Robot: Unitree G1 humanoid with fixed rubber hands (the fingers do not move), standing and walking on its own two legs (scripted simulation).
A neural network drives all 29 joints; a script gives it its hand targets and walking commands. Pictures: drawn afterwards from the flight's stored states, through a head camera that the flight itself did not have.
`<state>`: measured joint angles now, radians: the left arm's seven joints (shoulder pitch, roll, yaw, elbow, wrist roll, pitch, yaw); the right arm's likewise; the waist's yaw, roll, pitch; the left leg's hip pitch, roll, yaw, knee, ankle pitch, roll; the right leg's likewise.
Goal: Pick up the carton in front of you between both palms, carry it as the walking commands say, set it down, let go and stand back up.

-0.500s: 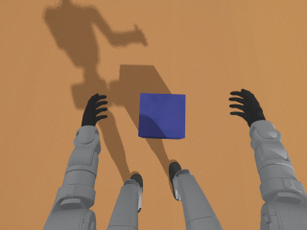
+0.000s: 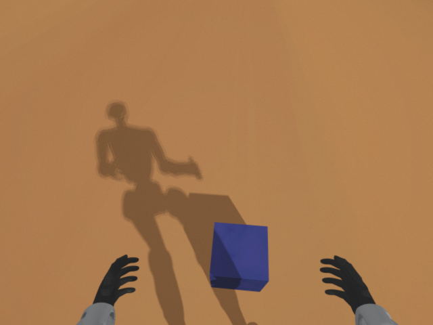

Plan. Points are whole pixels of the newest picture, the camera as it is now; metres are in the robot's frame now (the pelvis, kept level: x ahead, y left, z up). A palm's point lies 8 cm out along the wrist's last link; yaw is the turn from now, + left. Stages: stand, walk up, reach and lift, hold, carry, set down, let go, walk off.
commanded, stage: let go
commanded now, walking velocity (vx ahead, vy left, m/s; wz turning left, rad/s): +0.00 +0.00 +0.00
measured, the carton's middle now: (238, 258) +0.39 -0.07 -0.65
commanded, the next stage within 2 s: stand in 0.46 s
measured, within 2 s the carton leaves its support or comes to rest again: neither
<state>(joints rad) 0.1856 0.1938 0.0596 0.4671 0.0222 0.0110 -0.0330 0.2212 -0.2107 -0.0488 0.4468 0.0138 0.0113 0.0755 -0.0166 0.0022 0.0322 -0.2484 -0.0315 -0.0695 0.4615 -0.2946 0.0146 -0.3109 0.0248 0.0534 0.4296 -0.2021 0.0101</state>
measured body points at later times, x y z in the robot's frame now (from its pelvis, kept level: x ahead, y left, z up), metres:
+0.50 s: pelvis +0.01 +0.00 +0.00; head +0.01 -0.01 +0.45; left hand +0.17 +0.23 -0.08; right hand +0.18 -0.25 -0.08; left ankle -0.04 +0.11 -0.74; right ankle +0.01 -0.13 -0.74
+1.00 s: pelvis +0.01 -0.02 +0.00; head +0.02 -0.03 +0.45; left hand +0.14 +0.28 -0.10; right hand +0.15 -0.30 -0.11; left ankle -0.04 +0.11 -0.74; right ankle +0.01 -0.13 -0.74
